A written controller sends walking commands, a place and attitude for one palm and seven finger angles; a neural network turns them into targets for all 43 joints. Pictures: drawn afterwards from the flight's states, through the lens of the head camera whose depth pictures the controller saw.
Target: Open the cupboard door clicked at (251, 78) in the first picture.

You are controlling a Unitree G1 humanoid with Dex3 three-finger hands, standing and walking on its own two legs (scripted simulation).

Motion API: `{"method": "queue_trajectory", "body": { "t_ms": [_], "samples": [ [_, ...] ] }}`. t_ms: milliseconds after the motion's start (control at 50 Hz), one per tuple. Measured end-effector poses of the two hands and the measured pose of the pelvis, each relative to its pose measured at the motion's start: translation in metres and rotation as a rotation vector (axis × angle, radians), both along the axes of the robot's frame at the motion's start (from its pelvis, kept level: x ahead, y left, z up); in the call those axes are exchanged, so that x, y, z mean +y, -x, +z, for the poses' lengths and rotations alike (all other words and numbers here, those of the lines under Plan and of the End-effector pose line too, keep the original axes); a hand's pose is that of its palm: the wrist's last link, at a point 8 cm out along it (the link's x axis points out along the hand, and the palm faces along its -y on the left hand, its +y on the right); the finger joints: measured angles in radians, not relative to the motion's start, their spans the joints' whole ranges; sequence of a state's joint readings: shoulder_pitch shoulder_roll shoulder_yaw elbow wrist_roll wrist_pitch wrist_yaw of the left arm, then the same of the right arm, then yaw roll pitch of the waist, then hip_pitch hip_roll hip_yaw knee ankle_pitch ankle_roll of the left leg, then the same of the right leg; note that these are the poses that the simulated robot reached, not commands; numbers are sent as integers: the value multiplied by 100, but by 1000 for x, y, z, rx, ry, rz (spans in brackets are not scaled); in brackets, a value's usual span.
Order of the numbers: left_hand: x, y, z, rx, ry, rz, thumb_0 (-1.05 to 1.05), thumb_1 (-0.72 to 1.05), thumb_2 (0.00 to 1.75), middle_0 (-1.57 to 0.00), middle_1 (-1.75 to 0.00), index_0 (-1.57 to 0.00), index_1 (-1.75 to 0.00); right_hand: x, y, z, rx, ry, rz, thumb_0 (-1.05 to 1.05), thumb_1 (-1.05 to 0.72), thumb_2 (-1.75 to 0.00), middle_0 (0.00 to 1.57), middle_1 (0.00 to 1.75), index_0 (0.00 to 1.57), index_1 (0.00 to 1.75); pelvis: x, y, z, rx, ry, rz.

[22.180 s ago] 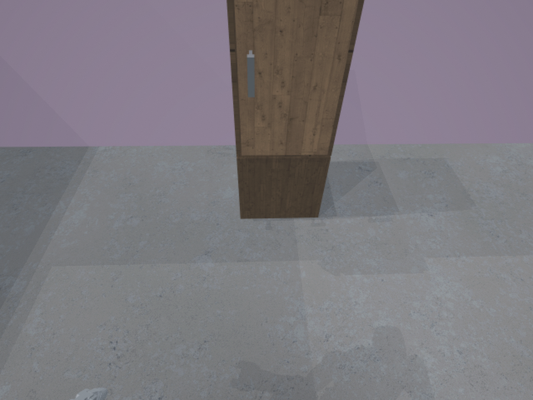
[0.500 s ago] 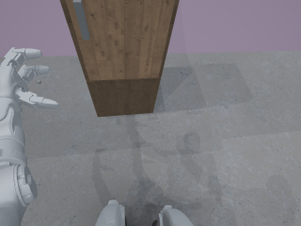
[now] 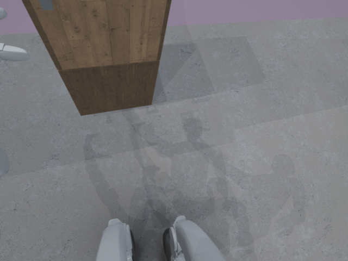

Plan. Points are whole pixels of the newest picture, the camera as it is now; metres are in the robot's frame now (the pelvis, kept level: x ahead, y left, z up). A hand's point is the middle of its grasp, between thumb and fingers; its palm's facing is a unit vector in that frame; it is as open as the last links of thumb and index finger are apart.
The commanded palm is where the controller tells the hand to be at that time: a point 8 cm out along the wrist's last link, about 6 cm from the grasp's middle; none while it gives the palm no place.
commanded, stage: move the hooked fingers beside the handle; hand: left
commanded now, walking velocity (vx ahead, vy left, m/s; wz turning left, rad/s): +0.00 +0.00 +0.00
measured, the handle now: out of the picture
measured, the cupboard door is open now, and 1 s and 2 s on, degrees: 0 0 0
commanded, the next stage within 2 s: slide the fingers in behind the handle in 1.20 s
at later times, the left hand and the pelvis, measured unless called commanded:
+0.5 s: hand out of the picture +0.65 +0.27 +0.09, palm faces +0.11 -0.99 +0.00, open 14.0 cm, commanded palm +0.67 +0.26 +0.08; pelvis +0.01 +0.01 -0.02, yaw -4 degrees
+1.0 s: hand out of the picture +0.66 +0.28 +0.08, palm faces +0.11 -0.99 +0.04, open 14.0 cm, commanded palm +0.67 +0.25 +0.08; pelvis +0.03 +0.03 -0.01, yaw -1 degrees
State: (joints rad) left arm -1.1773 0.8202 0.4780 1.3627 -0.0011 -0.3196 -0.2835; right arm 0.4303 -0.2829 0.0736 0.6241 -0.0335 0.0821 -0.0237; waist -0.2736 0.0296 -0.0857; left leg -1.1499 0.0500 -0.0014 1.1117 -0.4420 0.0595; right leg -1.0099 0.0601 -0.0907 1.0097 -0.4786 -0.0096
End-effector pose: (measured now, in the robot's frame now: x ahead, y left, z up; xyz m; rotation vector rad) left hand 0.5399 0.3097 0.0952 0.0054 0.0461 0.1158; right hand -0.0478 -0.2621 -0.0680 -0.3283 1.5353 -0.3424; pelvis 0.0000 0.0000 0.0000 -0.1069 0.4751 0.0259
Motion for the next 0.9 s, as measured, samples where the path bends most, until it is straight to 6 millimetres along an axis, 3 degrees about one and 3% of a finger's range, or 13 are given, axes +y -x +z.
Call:
{"method": "queue_trajectory", "body": {
  "t_ms": [220,440,620,760,900],
  "samples": [
    [-7,-45,2,-8,0,2,-1,-50,30,-29,-120,-30,-120,15,36,5,106,3,-68,0,-91,-90,21,30,20,30,0,-2,-11,59,24,-12],
    [2,-79,1,-16,1,1,-1,-50,30,-30,-120,-30,-120,44,59,7,178,-8,-141,-1,-91,-90,21,30,20,30,4,-6,-21,118,51,-26],
    [21,-92,-20,33,-2,-3,-1,-50,30,-30,-120,-30,-120,68,62,13,222,-20,-178,-1,-91,-90,21,30,20,30,12,-13,-25,155,72,-28],
    [31,-99,-14,-21,17,-5,-2,-50,30,-29,-120,-30,-120,80,60,24,246,-23,-189,-1,-91,-90,21,30,20,30,18,-19,-20,166,85,-12],
    [27,-98,-14,37,26,-31,-1,-50,30,-29,-120,-30,-120,84,56,35,248,-35,-158,-1,-90,-90,21,30,20,30,24,-24,-12,150,95,23]
  ]
}}
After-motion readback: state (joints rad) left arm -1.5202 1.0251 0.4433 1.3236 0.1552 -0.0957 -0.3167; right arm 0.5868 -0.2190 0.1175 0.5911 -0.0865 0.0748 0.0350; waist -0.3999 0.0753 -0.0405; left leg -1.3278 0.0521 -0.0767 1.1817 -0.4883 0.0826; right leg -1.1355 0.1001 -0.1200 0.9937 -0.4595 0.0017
